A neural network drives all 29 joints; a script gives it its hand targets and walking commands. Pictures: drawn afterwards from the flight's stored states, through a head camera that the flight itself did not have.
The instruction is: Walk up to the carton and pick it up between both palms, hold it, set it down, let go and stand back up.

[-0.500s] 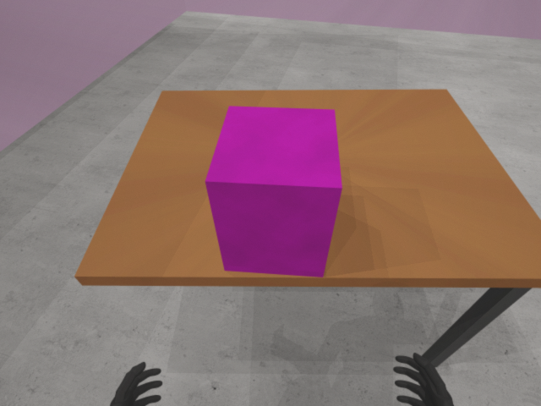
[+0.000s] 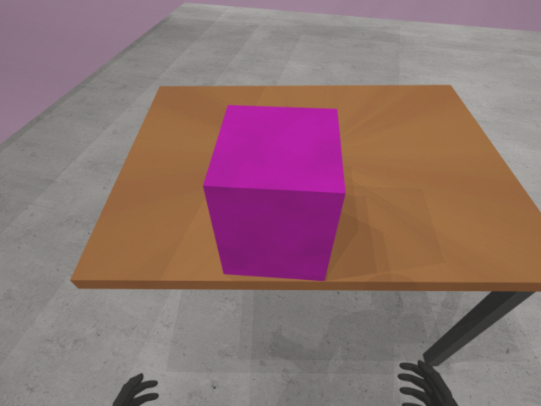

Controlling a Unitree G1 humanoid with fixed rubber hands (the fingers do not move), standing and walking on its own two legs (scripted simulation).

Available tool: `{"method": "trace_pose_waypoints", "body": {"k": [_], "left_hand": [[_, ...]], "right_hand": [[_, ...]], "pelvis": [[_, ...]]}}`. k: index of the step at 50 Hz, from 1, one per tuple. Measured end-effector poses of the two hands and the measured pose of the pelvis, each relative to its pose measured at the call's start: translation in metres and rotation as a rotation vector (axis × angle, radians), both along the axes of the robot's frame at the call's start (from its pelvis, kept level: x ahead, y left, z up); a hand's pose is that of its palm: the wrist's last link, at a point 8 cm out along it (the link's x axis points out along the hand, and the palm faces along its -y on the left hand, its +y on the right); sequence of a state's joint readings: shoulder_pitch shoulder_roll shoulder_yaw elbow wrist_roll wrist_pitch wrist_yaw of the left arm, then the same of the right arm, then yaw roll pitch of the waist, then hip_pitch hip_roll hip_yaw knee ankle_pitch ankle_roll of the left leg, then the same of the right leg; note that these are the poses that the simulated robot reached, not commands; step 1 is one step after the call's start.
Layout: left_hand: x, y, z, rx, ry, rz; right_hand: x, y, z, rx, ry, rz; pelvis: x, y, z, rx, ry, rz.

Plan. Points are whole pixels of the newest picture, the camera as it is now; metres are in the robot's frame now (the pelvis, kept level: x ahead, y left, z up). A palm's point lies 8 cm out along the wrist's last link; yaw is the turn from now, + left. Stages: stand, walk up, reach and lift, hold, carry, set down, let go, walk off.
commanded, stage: stand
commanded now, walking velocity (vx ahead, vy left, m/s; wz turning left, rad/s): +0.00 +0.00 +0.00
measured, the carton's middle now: (277, 195) +0.50 +0.00 +0.02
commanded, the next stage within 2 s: none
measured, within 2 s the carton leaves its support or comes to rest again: neither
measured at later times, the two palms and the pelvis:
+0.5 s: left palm out of the picture +0.09 +0.25 -0.09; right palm out of the picture +0.02 -0.27 -0.11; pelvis -0.04 -0.01 +0.00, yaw +0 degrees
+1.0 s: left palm out of the picture +0.04 +0.25 -0.09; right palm out of the picture +0.00 -0.29 -0.11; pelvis -0.06 -0.01 -0.01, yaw +0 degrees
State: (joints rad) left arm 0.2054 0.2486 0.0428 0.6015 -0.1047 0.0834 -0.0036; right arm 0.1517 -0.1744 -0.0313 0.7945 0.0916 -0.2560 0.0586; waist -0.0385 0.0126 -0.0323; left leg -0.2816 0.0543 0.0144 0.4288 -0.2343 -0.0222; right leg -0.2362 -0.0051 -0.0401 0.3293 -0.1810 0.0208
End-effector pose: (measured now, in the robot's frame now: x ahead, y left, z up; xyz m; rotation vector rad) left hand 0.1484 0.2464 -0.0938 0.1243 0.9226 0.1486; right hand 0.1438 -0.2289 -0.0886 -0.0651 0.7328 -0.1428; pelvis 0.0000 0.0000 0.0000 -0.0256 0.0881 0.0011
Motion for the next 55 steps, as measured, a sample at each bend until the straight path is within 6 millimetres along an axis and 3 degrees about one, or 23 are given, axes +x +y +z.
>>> {"method": "trace_pose_waypoints", "body": {"k": [5, 18, 26, 43, 55], "left_hand": [[-0.001, 0.0, 0.003, 0.037, -0.033, -0.043], [-0.035, -0.001, 0.008, 0.065, -0.09, -0.054], [-0.063, -0.001, 0.008, 0.067, -0.097, -0.046], [-0.107, 0.002, 0.003, 0.072, -0.065, -0.027], [-0.108, 0.003, 0.001, 0.075, -0.043, -0.022]], "right_hand": [[-0.007, -0.006, -0.005, -0.044, 0.07, 0.002], [-0.096, -0.041, -0.021, -0.093, 0.288, -0.086], [-0.128, -0.043, -0.023, -0.084, 0.298, -0.087], [-0.149, -0.051, -0.023, -0.092, 0.285, -0.072], [-0.141, -0.058, -0.021, -0.113, 0.289, -0.066]], "pelvis": [[-0.001, 0.0, -0.001, 0.001, -0.007, 0.001], [-0.022, -0.005, -0.003, 0.008, -0.063, 0.002], [-0.041, -0.006, -0.005, 0.009, -0.096, 0.002], [-0.061, -0.007, -0.006, 0.011, -0.128, 0.006], [-0.053, -0.007, -0.006, 0.011, -0.118, 0.007]]}}
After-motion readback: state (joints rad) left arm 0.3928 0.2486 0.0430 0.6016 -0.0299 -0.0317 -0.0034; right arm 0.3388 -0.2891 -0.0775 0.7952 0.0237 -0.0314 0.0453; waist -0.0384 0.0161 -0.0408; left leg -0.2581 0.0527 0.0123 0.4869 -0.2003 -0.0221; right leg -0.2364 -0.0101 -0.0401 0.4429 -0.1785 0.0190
